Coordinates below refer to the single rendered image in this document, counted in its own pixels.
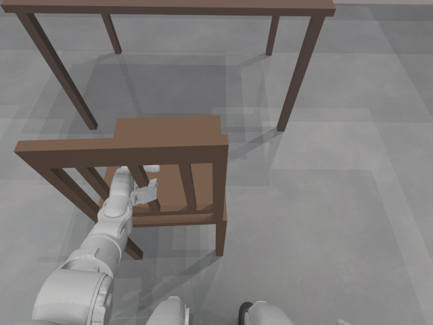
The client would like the table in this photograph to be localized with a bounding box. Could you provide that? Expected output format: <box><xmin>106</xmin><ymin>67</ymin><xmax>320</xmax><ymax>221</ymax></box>
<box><xmin>0</xmin><ymin>0</ymin><xmax>336</xmax><ymax>131</ymax></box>

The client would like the robot left thigh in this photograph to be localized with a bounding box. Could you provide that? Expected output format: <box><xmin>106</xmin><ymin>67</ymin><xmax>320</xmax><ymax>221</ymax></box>
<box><xmin>146</xmin><ymin>300</ymin><xmax>189</xmax><ymax>325</ymax></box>

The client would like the left robot upper arm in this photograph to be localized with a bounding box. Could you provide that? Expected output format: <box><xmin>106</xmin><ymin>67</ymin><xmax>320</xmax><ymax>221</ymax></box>
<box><xmin>15</xmin><ymin>269</ymin><xmax>114</xmax><ymax>325</ymax></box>

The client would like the chair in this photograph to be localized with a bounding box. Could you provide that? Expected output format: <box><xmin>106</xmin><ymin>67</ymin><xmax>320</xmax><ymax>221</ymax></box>
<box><xmin>14</xmin><ymin>115</ymin><xmax>229</xmax><ymax>260</ymax></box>

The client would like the robot left forearm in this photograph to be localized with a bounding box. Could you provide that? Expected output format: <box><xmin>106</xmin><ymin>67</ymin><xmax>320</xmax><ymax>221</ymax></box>
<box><xmin>32</xmin><ymin>195</ymin><xmax>133</xmax><ymax>320</ymax></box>

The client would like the robot thigh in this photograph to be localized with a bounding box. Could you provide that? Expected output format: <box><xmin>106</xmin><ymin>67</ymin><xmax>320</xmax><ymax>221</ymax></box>
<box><xmin>244</xmin><ymin>304</ymin><xmax>294</xmax><ymax>325</ymax></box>
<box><xmin>146</xmin><ymin>300</ymin><xmax>189</xmax><ymax>325</ymax></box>

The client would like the robot right thigh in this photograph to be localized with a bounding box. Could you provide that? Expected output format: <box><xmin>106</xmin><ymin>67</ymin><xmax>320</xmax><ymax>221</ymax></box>
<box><xmin>244</xmin><ymin>304</ymin><xmax>294</xmax><ymax>325</ymax></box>

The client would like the robot left hand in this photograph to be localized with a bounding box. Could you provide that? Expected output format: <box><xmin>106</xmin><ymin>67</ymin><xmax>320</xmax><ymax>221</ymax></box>
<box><xmin>109</xmin><ymin>165</ymin><xmax>160</xmax><ymax>206</ymax></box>

